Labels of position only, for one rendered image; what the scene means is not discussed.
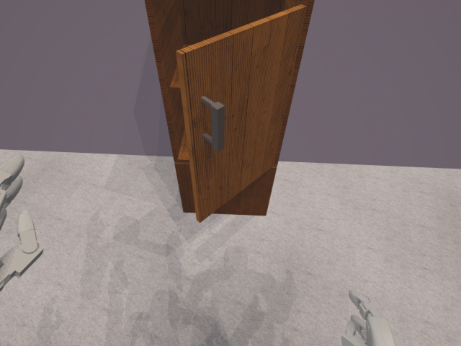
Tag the right robot hand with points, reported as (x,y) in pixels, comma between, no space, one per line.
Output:
(374,332)

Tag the cupboard door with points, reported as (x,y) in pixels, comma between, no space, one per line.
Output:
(249,70)

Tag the handle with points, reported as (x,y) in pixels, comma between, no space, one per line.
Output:
(217,122)

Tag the left robot hand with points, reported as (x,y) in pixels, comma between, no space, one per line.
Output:
(23,254)

